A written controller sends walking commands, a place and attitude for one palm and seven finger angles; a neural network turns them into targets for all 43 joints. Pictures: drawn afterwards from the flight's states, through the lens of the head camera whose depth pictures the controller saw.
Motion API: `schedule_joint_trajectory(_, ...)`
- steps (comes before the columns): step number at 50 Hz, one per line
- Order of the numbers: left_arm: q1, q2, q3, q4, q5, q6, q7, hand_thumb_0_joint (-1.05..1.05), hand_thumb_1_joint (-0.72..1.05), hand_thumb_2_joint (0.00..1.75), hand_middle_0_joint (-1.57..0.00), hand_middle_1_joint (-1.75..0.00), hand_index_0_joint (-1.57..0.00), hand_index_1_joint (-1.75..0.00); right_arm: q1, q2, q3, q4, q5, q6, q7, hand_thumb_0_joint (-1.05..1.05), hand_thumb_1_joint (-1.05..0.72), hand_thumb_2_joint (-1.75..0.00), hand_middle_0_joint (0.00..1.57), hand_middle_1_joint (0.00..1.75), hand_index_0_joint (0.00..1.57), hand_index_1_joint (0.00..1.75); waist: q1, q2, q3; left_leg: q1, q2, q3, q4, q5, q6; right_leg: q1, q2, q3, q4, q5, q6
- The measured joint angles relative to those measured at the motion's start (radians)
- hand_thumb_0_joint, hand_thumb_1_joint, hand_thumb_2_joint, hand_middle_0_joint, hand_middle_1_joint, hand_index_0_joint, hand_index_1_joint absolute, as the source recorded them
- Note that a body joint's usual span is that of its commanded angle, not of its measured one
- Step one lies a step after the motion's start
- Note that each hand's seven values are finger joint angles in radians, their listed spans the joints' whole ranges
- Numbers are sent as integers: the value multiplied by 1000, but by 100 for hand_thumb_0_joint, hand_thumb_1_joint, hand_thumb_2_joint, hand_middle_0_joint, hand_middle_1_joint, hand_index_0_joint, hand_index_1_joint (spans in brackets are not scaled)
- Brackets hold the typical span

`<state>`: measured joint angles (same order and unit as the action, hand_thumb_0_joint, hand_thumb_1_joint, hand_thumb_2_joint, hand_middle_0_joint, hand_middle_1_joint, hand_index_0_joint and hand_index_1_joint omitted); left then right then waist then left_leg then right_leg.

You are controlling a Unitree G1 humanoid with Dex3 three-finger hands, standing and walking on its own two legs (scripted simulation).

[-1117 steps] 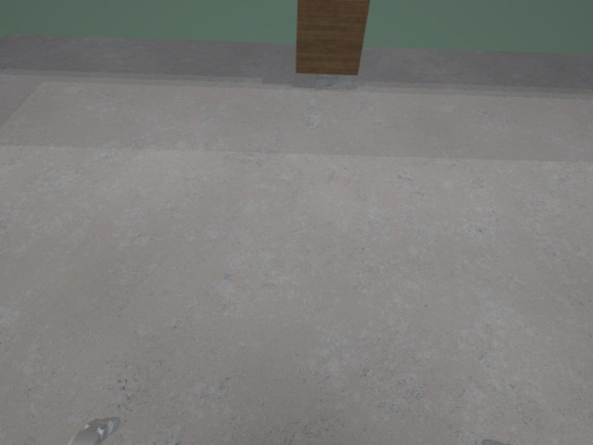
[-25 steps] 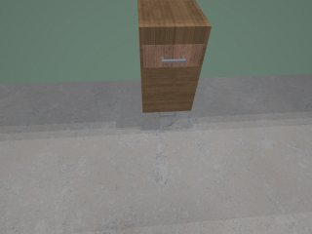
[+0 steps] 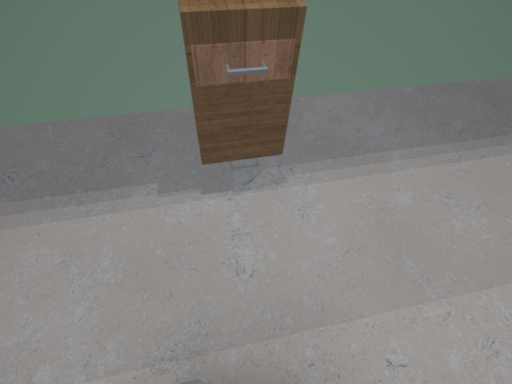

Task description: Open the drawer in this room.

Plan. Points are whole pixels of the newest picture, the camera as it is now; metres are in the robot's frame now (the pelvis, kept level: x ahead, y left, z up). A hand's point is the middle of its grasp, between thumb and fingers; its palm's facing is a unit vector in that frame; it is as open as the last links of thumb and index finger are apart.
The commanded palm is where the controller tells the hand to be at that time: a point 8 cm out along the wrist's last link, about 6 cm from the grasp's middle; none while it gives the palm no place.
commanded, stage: walk to a spot facing it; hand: left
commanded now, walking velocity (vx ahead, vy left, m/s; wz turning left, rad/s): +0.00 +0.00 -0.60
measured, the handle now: (246, 68) +1.18 +0.10 -0.20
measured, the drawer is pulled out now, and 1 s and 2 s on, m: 0.00 0.00 0.00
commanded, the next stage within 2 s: turn to face it in 1.54 s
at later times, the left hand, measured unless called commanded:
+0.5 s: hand out of the picture +0.10 +0.12 -0.15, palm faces -0.22 -0.95 -0.24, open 7.4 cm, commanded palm none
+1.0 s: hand (216, 256) +0.37 +0.10 -0.15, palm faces -0.48 -0.85 -0.21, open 7.4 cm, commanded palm none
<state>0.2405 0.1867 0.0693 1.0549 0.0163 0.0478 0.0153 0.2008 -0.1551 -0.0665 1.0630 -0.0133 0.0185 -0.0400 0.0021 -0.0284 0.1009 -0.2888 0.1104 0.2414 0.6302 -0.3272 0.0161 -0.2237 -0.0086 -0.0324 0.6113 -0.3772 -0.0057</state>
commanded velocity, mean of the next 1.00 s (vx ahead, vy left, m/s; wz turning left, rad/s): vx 0.28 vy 0.00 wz -0.54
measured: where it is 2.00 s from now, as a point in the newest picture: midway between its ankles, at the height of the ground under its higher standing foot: (338, 299)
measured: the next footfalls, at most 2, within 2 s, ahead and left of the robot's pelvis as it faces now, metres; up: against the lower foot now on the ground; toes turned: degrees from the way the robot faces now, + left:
right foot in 0.32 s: +0.01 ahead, -0.15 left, +0.00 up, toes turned -20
left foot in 0.76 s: +0.25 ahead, +0.03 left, +0.00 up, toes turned -19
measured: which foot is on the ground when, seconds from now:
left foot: down 0.00-0.32, up 0.34-0.74, down 0.76-1.00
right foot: down 0.00-0.00, up 0.02-0.30, down 0.32-0.78, up 0.80-1.00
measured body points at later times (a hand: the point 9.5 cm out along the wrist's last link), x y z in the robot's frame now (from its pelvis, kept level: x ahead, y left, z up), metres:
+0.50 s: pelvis +0.02 -0.05 +0.01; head +0.04 -0.08 +0.46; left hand +0.11 +0.17 -0.13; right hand +0.04 -0.32 -0.14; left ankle +0.06 +0.09 -0.65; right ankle -0.03 -0.14 -0.73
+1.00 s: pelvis +0.21 -0.05 +0.02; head +0.25 -0.04 +0.47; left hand +0.40 +0.15 -0.14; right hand +0.11 -0.27 -0.12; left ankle +0.22 +0.04 -0.73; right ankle +0.12 -0.18 -0.61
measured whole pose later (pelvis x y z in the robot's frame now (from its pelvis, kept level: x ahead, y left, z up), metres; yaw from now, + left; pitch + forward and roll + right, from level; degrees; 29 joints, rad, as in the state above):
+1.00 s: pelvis +0.21 -0.05 +0.02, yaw -33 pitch +0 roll -2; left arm 0.21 0.27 0.10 0.99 0.03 0.02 -0.03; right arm 0.30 -0.17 -0.04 0.98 -0.02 -0.07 -0.02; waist 0.01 -0.02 0.06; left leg -0.13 0.08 0.23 0.42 -0.30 0.02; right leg -0.60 -0.07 -0.03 1.26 -0.23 0.02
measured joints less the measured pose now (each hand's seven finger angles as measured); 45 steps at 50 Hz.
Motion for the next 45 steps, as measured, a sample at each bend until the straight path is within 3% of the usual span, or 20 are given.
schedule_joint_trajectory(4,-52,28,17,-44,4,16,-9,0,91,90,-20,-30,-20,-30,-23,-9,-2,-34,-7,-23,2,0,-91,-90,20,30,20,29,5,6,15,6,21,60,-12,6,14,-157,-6,6,362,-119,15)
schedule_joint_trajectory(7,-85,41,30,-78,8,23,-16,0,91,90,-20,-30,-20,-30,-32,-11,-4,-50,-14,-26,8,0,-90,-90,20,30,20,29,-2,20,19,24,38,95,-45,25,8,-226,-28,-11,484,-114,33)
schedule_joint_trajectory(12,-117,41,33,-134,7,25,-27,0,91,90,-20,-30,-20,-30,-34,-23,-12,-64,-20,-17,25,0,-90,-90,20,30,21,29,-9,54,12,42,78,146,-57,34,-16,-205,-70,-51,312,-74,48)
schedule_joint_trajectory(16,-105,31,24,-161,7,4,-41,0,91,90,-20,-30,-20,-30,-7,-43,-17,-72,-21,-3,41,0,-90,-90,20,30,21,29,-12,82,-23,21,134,163,43,-23,-52,-95,-67,-86,64,-9,29)
schedule_joint_trajectory(17,-102,26,19,-161,10,-11,-40,0,91,90,-20,-30,-20,-30,0,-52,-18,-73,-18,5,44,0,-90,-90,20,30,21,29,-9,94,-28,-6,146,131,115,-106,-60,-93,-54,-93,63,17,7)
schedule_joint_trajectory(19,-83,13,3,-163,4,-32,-31,0,91,90,-20,-30,-20,-30,1,-68,-15,-77,-15,34,49,0,-90,-90,20,30,21,29,3,101,-33,-89,105,-4,307,-225,-71,-91,-39,-90,90,0,-17)
schedule_joint_trajectory(21,-42,0,-6,-157,-1,-46,-21,0,91,90,-20,-30,-20,-30,-19,-77,-13,-83,-14,49,56,1,-90,-90,20,30,20,29,21,88,-31,-160,55,-87,457,-189,-73,-64,-24,-64,51,5,-25)
schedule_joint_trajectory(23,3,-8,-13,-138,-1,-51,-20,0,90,90,-20,-30,-20,-30,-44,-80,-13,-103,-17,40,63,1,-91,-90,20,30,20,29,26,69,-27,-210,27,-129,505,-104,-79,-29,-12,-33,-17,37,-24)
schedule_joint_trajectory(28,90,-17,-25,-78,0,-61,-31,0,90,89,-20,-30,-21,-30,-83,-86,-12,-157,-15,2,69,1,-91,-90,20,30,20,29,26,40,-30,-270,11,-174,420,42,-97,52,14,14,-161,87,-27)
schedule_joint_trajectory(36,151,-4,-22,-28,7,-71,-31,0,90,89,-20,-30,-21,-30,-124,-89,1,-175,-8,-22,62,1,-91,-90,20,30,20,29,69,19,-26,-193,-26,-184,105,31,-83,130,24,78,-203,37,8)
schedule_joint_trajectory(38,161,5,-17,-18,3,-65,-31,0,90,89,-20,-30,-21,-30,-123,-81,13,-180,-7,-43,58,1,-91,-90,20,30,20,29,74,11,-31,-113,-41,-171,-34,67,-74,126,21,101,-146,-17,25)
schedule_joint_trajectory(39,156,14,-12,-10,0,-60,-32,0,90,89,-20,-30,-21,-30,-126,-72,17,-179,-10,-59,53,1,-91,-90,20,30,20,29,71,-2,-26,-100,-50,-156,-37,79,-47,100,13,112,-65,-50,19)
schedule_joint_trajectory(41,129,27,-4,3,-4,-46,-34,1,90,89,-20,-30,-21,-30,-118,-55,31,-182,-15,-77,50,0,-91,-90,20,30,20,29,67,-11,-14,-79,-43,-122,8,45,-1,-2,15,103,211,-125,7)
schedule_joint_trajectory(43,97,38,3,7,1,-39,-38,1,90,90,-20,-30,-20,-30,-86,-39,40,-177,-17,-83,47,0,-90,-90,20,30,20,29,51,-3,-15,-27,-30,-95,-15,21,15,-108,11,65,439,-97,2)
schedule_joint_trajectory(45,60,53,10,-5,6,-37,-46,1,91,90,-20,-30,-20,-30,-39,-24,42,-158,-16,-86,41,0,-90,-90,20,30,21,29,34,4,-22,36,-26,-73,-76,26,14,-197,-14,24,559,-23,7)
